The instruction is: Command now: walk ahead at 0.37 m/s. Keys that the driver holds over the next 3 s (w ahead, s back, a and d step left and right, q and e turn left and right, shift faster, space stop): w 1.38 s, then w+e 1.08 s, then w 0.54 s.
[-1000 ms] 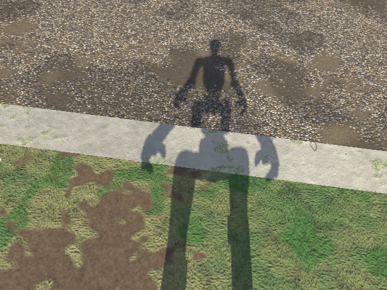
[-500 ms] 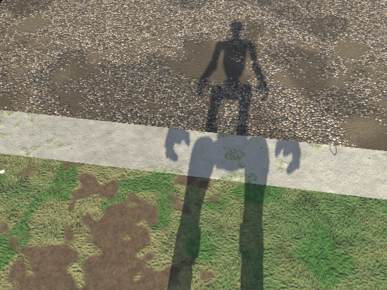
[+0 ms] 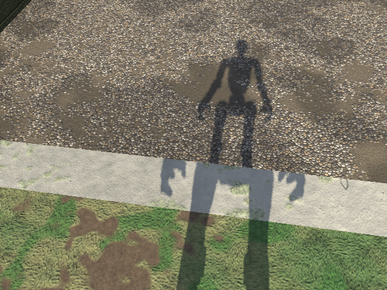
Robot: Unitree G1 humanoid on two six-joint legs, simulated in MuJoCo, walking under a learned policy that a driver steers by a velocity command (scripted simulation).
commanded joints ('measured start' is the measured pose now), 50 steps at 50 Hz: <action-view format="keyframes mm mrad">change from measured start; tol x32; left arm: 1 197 119 16 18 11 -11 3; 39 -247 21 -1 -236 19 10 16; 46 330 198 67 -100 6 33 14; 50 41 19 12 -165 33 45 15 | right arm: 1 -179 -93 -18 -140 32 -49 14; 50 3 -98 -35 -21 6 3 -22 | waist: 1 81 -115 42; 13 24 -125 114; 19 -132 236 -377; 40 -79 27 85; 46 92 -317 -409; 50 -5 -110 8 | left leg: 1 -653 17 -46 381 -41 40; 14 -181 1 87 -380 480 55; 17 324 8 63 -349 389 139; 18 664 271 -377 -415 149 276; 19 664 372 -742 -644 -40 332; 25 50 190 -204 -787 234 226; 37 125 171 -4 -743 451 211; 43 271 189 -1 -418 879 165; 46 -378 -120 -68 429 -151 41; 50 -444 74 -37 338 133 72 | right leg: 1 457 -379 532 -288 456 -260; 12 153 -262 134 -499 481 -125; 16 235 -247 65 -145 963 -63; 20 -497 -43 158 769 -106 -7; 36 -410 -136 46 36 578 53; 43 -135 -36 -19 -109 362 -42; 46 581 -445 734 -243 271 -314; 50 57 -278 379 -378 -23 -174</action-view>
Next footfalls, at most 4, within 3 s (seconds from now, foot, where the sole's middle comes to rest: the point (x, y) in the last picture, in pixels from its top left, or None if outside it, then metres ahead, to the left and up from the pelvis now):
0.34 left None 0.35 0.14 -0.76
0.88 right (238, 260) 0.62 -0.10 -0.76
1.38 left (184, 205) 0.85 0.10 -0.76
1.84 right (231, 208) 0.84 -0.08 -0.76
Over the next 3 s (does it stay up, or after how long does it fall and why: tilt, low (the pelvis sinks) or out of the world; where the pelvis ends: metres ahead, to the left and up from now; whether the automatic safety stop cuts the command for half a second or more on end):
stays up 0.80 -0.06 0.00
